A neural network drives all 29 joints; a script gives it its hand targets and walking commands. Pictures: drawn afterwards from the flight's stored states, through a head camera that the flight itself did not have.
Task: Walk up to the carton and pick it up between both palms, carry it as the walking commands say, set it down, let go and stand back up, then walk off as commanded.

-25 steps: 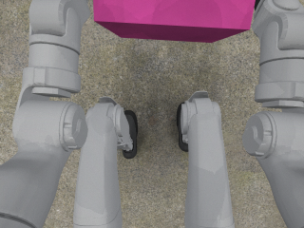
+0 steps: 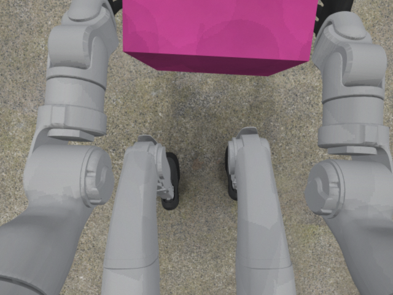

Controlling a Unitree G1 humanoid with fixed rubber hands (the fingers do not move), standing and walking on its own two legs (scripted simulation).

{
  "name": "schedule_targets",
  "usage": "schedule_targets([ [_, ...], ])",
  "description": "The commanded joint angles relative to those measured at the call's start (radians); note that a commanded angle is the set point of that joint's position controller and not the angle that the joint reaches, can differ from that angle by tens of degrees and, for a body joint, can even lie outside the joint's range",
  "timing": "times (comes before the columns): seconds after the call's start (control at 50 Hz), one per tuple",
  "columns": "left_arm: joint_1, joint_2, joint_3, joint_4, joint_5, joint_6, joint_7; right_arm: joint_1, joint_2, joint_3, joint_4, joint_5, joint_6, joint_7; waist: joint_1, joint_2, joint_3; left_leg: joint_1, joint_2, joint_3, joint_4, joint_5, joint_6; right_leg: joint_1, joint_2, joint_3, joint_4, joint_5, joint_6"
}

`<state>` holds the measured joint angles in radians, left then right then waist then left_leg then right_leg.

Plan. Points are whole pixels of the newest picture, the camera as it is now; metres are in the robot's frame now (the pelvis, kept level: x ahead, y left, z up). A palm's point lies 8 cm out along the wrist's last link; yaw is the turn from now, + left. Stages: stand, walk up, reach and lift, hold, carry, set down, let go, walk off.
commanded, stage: reach and lift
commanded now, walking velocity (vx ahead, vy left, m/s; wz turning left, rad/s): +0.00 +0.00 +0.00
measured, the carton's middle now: out of the picture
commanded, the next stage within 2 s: none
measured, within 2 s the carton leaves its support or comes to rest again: neither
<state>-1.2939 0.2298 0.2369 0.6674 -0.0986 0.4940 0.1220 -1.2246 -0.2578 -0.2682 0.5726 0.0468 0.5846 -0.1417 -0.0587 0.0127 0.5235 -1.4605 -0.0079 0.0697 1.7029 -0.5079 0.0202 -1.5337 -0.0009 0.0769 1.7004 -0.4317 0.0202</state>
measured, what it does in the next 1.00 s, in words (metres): rises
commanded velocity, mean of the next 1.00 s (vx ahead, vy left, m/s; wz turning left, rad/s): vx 0.00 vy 0.00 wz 0.00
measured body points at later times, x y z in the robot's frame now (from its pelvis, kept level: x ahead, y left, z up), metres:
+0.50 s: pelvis +0.00 +0.00 +0.06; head +0.27 -0.04 +0.41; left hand +0.54 +0.12 +0.02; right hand +0.49 -0.22 +0.00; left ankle +0.14 +0.12 -0.50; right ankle +0.17 -0.12 -0.50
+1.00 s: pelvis +0.00 +0.00 +0.12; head +0.24 -0.04 +0.49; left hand +0.51 +0.13 +0.10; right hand +0.47 -0.21 +0.07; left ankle +0.14 +0.12 -0.50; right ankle +0.17 -0.12 -0.50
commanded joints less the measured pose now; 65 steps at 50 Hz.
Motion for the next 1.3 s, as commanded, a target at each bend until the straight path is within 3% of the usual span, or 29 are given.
schedule_targets([
  [0.0,-0.690,-1.163,-0.447,-0.301,-0.114,-0.015,-0.308,-0.865,1.213,0.616,-0.339,0.211,-0.067,0.335,0.092,-0.135,-2.644,0.614,-0.176,-0.072,-0.303,0.232,0.001,0.985,0.135,-0.079,-0.295,0.241,0.007],
  [0.06,-0.683,-1.150,-0.445,-0.305,-0.110,-0.023,-0.309,-0.851,1.223,0.636,-0.342,0.208,-0.072,0.337,0.105,-0.141,-2.618,0.631,-0.173,-0.079,-0.328,0.239,0.004,1.002,0.135,-0.073,-0.322,0.245,0.007],
  [0.08,-0.684,-1.176,-0.448,-0.317,-0.118,-0.022,-0.314,-0.850,1.221,0.638,-0.370,0.208,-0.072,0.334,0.093,-0.131,-2.671,0.646,-0.180,-0.073,-0.330,0.254,0.000,1.062,0.134,-0.062,-0.336,0.263,0.005],
  [0.12,-0.662,-1.149,-0.441,-0.305,-0.105,-0.024,-0.315,-0.847,1.241,0.648,-0.350,0.210,-0.070,0.332,0.119,-0.145,-2.630,0.628,-0.176,-0.076,-0.347,0.232,0.004,1.056,0.133,-0.058,-0.345,0.242,0.012],
  [0.26,-0.637,-1.171,-0.474,-0.347,-0.110,-0.027,-0.317,-0.795,1.241,0.672,-0.390,0.194,-0.076,0.330,0.109,-0.133,-2.642,0.717,-0.176,-0.090,-0.400,0.276,-0.005,1.122,0.140,-0.047,-0.397,0.286,0.007],
  [0.3,-0.627,-1.155,-0.470,-0.349,-0.104,-0.026,-0.314,-0.817,1.247,0.689,-0.401,0.212,-0.076,0.333,0.139,-0.126,-2.618,0.745,-0.172,-0.088,-0.426,0.262,-0.006,1.115,0.138,-0.045,-0.411,0.255,0.009],
  [0.36,-0.612,-1.160,-0.473,-0.363,-0.105,-0.026,-0.316,-0.782,1.244,0.689,-0.409,0.203,-0.074,0.330,0.129,-0.123,-2.636,0.772,-0.172,-0.090,-0.446,0.273,-0.008,1.167,0.137,-0.033,-0.441,0.264,0.008],
  [0.38,-0.644,-1.152,-0.475,-0.361,-0.102,-0.028,-0.317,-0.760,1.248,0.671,-0.346,0.186,-0.071,0.332,0.119,-0.111,-2.564,0.735,-0.169,-0.094,-0.459,0.228,-0.010,1.135,0.134,-0.033,-0.445,0.228,0.005],
  [0.4,-0.624,-1.158,-0.464,-0.341,-0.099,-0.028,-0.320,-0.755,1.267,0.680,-0.336,0.189,-0.068,0.333,0.137,-0.117,-2.569,0.756,-0.166,-0.090,-0.470,0.231,-0.009,1.150,0.132,-0.028,-0.461,0.216,0.004],
  [0.44,-0.648,-1.169,-0.461,-0.343,-0.099,-0.028,-0.323,-0.754,1.270,0.666,-0.328,0.184,-0.068,0.340,0.121,-0.120,-2.543,0.775,-0.158,-0.105,-0.498,0.206,-0.006,1.150,0.132,-0.030,-0.486,0.191,0.001],
  [0.48,-0.582,-1.186,-0.444,-0.285,-0.086,-0.025,-0.330,-0.764,1.274,0.679,-0.347,0.179,-0.073,0.341,0.136,-0.135,-2.515,0.767,-0.161,-0.097,-0.510,0.209,-0.005,1.154,0.133,-0.031,-0.502,0.189,0.006],
  [0.5,-0.584,-1.192,-0.470,-0.331,-0.094,-0.026,-0.331,-0.748,1.280,0.687,-0.367,0.186,-0.071,0.342,0.129,-0.114,-2.564,0.817,-0.161,-0.103,-0.520,0.250,-0.009,1.170,0.133,-0.037,-0.499,0.233,0.005],
  [0.52,-0.581,-1.192,-0.462,-0.334,-0.089,-0.029,-0.334,-0.748,1.301,0.698,-0.370,0.188,-0.071,0.342,0.150,-0.125,-2.577,0.808,-0.167,-0.094,-0.516,0.258,-0.006,1.212,0.133,-0.020,-0.518,0.233,0.006],
  [0.62,-0.581,-1.186,-0.469,-0.350,-0.095,-0.028,-0.338,-0.713,1.308,0.710,-0.375,0.190,-0.063,0.345,0.146,-0.122,-2.551,0.842,-0.160,-0.098,-0.563,0.251,-0.008,1.258,0.131,-0.012,-0.562,0.215,0.010],
  [0.64,-0.610,-1.179,-0.475,-0.376,-0.090,-0.030,-0.340,-0.745,1.320,0.723,-0.401,0.205,-0.064,0.345,0.174,-0.114,-2.580,0.865,-0.161,-0.092,-0.575,0.264,-0.007,1.282,0.132,-0.003,-0.576,0.221,0.012],
  [0.68,-0.552,-1.198,-0.463,-0.353,-0.092,-0.029,-0.344,-0.730,1.311,0.734,-0.429,0.194,-0.065,0.341,0.160,-0.145,-2.571,0.855,-0.162,-0.099,-0.587,0.271,-0.005,1.325,0.133,0.005,-0.597,0.230,0.010],
  [0.76,-0.523,-1.190,-0.434,-0.314,-0.066,-0.031,-0.345,-0.699,1.332,0.722,-0.356,0.192,-0.063,0.348,0.188,-0.124,-2.451,0.877,-0.150,-0.108,-0.633,0.238,-0.005,1.289,0.123,0.011,-0.628,0.181,0.010],
  [0.82,-0.528,-1.208,-0.454,-0.316,-0.070,-0.032,-0.355,-0.651,1.325,0.702,-0.329,0.168,-0.063,0.354,0.153,-0.107,-2.422,0.909,-0.140,-0.115,-0.672,0.225,-0.007,1.304,0.124,0.005,-0.661,0.177,0.002],
  [0.84,-0.526,-1.211,-0.448,-0.320,-0.063,-0.033,-0.357,-0.648,1.352,0.706,-0.332,0.177,-0.062,0.357,0.170,-0.107,-2.434,0.921,-0.144,-0.106,-0.680,0.227,-0.004,1.332,0.124,0.008,-0.673,0.177,0.004],
  [0.94,-0.513,-1.216,-0.492,-0.392,-0.082,-0.037,-0.361,-0.634,1.354,0.737,-0.407,0.189,-0.064,0.354,0.168,-0.105,-2.515,1.005,-0.144,-0.114,-0.716,0.310,-0.004,1.433,0.127,0.014,-0.710,0.271,0.006],
  [1.02,-0.414,-1.216,-0.477,-0.349,-0.056,-0.037,-0.362,-0.581,1.358,0.741,-0.397,0.171,-0.064,0.352,0.184,-0.117,-2.422,1.028,-0.133,-0.122,-0.764,0.330,-0.002,1.434,0.125,0.018,-0.749,0.278,0.008],
  [1.06,-0.423,-1.208,-0.473,-0.356,-0.055,-0.037,-0.367,-0.561,1.359,0.728,-0.369,0.165,-0.062,0.354,0.178,-0.114,-2.371,1.043,-0.129,-0.127,-0.788,0.312,0.003,1.442,0.116,0.026,-0.774,0.254,0.005],
  [1.08,-0.411,-1.220,-0.480,-0.365,-0.057,-0.040,-0.370,-0.576,1.349,0.737,-0.412,0.165,-0.069,0.353,0.169,-0.107,-2.396,1.073,-0.130,-0.131,-0.796,0.325,0.000,1.457,0.117,0.022,-0.780,0.273,0.003],
  [1.1,-0.435,-1.204,-0.482,-0.344,-0.047,-0.041,-0.374,-0.522,1.366,0.713,-0.325,0.151,-0.061,0.355,0.165,-0.094,-2.308,1.020,-0.128,-0.129,-0.804,0.278,0.001,1.430,0.109,0.036,-0.801,0.220,0.002],
  [1.12,-0.388,-1.227,-0.484,-0.332,-0.046,-0.041,-0.377,-0.538,1.364,0.726,-0.366,0.151,-0.069,0.354,0.173,-0.096,-2.327,1.048,-0.125,-0.131,-0.819,0.302,0.001,1.453,0.115,0.029,-0.809,0.248,-0.002],
  [1.16,-0.419,-1.228,-0.501,-0.362,-0.055,-0.049,-0.376,-0.507,1.359,0.717,-0.348,0.132,-0.071,0.358,0.142,-0.101,-2.309,1.059,-0.121,-0.140,-0.834,0.318,-0.002,1.459,0.114,0.021,-0.818,0.275,-0.001],
  [1.18,-0.420,-1.224,-0.491,-0.373,-0.051,-0.052,-0.376,-0.515,1.387,0.739,-0.355,0.153,-0.070,0.359,0.173,-0.106,-2.306,1.077,-0.119,-0.134,-0.838,0.331,0.002,1.471,0.112,0.026,-0.824,0.282,0.003],
  [1.2,-0.396,-1.237,-0.499,-0.351,-0.049,-0.052,-0.376,-0.499,1.380,0.727,-0.342,0.146,-0.076,0.361,0.156,-0.093,-2.270,1.089,-0.112,-0.144,-0.854,0.318,0.001,1.438,0.112,0.021,-0.827,0.270,0.000],
  [1.28,-0.369,-1.262,-0.457,-0.288,-0.019,-0.047,-0.389,-0.470,1.396,0.704,-0.292,0.125,-0.073,0.372,0.166,-0.085,-2.109,1.054,-0.111,-0.141,-0.899,0.243,0.009,1.441,0.101,0.034,-0.883,0.192,-0.007],
])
